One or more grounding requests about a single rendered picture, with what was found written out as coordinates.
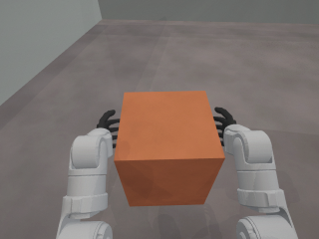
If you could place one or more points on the right robot hand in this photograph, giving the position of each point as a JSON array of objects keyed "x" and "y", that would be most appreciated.
[{"x": 226, "y": 121}]

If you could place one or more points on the robot right forearm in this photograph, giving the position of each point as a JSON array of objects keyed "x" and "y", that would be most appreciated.
[{"x": 255, "y": 165}]

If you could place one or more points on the robot right upper arm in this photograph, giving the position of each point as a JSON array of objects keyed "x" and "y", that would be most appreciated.
[{"x": 264, "y": 227}]

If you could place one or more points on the robot left upper arm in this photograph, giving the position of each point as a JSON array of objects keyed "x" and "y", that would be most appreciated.
[{"x": 86, "y": 230}]

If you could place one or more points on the left robot hand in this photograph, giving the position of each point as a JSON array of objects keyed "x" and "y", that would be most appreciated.
[{"x": 105, "y": 122}]

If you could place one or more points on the robot left forearm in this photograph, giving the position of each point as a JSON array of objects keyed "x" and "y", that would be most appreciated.
[{"x": 88, "y": 166}]

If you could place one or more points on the carton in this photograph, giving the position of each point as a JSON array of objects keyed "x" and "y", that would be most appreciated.
[{"x": 168, "y": 150}]

